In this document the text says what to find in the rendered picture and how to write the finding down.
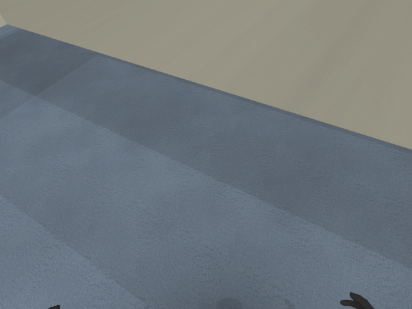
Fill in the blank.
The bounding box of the right robot hand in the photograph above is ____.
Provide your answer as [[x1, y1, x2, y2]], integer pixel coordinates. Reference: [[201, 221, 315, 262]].
[[340, 292, 374, 309]]

